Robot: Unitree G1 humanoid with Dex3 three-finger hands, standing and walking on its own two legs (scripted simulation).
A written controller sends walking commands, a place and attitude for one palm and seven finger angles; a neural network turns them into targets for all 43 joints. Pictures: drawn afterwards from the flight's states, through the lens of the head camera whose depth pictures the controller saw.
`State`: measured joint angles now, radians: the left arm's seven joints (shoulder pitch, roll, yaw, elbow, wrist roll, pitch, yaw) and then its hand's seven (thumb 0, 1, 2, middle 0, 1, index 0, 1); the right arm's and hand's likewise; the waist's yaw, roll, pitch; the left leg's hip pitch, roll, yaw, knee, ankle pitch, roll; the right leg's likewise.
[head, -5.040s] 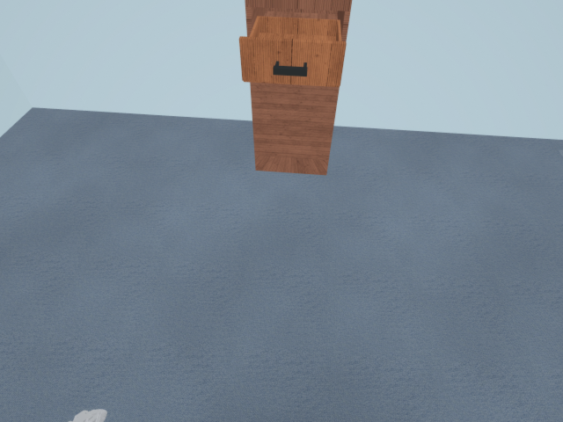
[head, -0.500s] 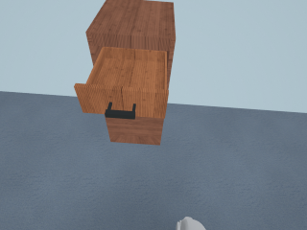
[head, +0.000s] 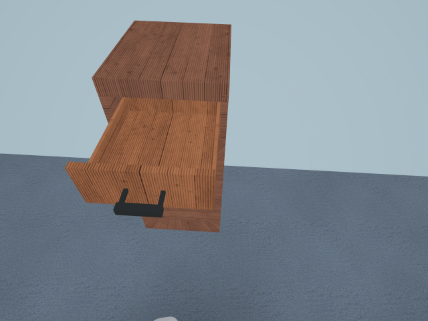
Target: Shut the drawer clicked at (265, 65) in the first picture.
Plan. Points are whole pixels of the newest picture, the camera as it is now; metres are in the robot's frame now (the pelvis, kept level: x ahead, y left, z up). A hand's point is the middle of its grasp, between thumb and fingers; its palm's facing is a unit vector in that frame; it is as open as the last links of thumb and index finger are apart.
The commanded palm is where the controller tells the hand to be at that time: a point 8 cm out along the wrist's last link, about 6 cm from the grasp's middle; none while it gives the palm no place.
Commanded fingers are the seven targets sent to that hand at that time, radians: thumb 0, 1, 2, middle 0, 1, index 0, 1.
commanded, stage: come to a stop and stand still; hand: left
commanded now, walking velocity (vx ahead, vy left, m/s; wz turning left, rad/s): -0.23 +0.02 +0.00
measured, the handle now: (141, 201) +0.38 +0.20 -0.04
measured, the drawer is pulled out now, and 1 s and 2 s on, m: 0.28 0.28 0.28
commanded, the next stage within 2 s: look again from close up in 1.04 s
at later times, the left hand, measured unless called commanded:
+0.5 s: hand out of the picture +0.02 +0.19 -0.18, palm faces +0.04 -0.96 -0.26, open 7.4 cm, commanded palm none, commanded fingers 0.00 0.90 0.90 -0.20 -0.30 -0.20 -0.30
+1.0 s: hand out of the picture -0.02 +0.12 -0.18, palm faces +0.05 -0.98 -0.19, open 7.3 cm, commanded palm none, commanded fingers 0.00 0.90 0.90 -0.20 -0.30 -0.20 -0.30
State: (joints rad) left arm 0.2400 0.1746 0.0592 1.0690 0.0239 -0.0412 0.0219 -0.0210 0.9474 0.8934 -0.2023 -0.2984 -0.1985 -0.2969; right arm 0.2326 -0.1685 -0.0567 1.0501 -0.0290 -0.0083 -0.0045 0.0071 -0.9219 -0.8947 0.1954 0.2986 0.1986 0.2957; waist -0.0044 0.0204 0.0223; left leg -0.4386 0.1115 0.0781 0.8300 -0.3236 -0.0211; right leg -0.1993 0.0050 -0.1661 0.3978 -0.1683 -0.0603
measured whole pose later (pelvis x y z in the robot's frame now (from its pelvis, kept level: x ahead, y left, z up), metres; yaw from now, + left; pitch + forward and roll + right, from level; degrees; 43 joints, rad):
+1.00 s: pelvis -0.03 -0.05 +0.00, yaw -1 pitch -3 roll +0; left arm 0.28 0.13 0.03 1.12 0.01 0.01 0.03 0.00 0.92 0.89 -0.20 -0.30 -0.20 -0.30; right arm 0.38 -0.12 -0.01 1.18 -0.02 0.03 -0.03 0.01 -0.91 -0.89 0.20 0.30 0.20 0.30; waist -0.01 0.02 0.03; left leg -0.20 0.08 0.00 0.43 -0.19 -0.05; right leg -0.19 0.04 -0.10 0.41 -0.19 -0.07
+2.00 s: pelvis -0.03 +0.02 +0.00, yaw +1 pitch -1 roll -1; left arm 0.45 0.12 0.02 1.09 0.03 -0.01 0.01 0.00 0.91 0.89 -0.20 -0.30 -0.20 -0.30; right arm 0.32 -0.15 -0.01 1.08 -0.03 0.01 -0.01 0.01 -0.91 -0.89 0.20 0.30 0.20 0.30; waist 0.02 -0.01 0.00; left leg -0.28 -0.04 0.02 0.54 -0.29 0.06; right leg -0.26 -0.02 0.02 0.52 -0.31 -0.01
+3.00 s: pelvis +0.08 -0.01 +0.00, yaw +0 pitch -1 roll +0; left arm 0.24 0.17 0.02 1.00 0.02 0.02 0.04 0.00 0.92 0.89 -0.20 -0.30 -0.20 -0.30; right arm 0.22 -0.16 -0.02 1.05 -0.02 0.01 -0.02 0.01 -0.93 -0.89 0.20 0.30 0.20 0.30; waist 0.00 -0.01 0.04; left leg -0.22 0.01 0.13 0.49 -0.26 0.03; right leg -0.25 -0.02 -0.05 0.51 -0.26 -0.01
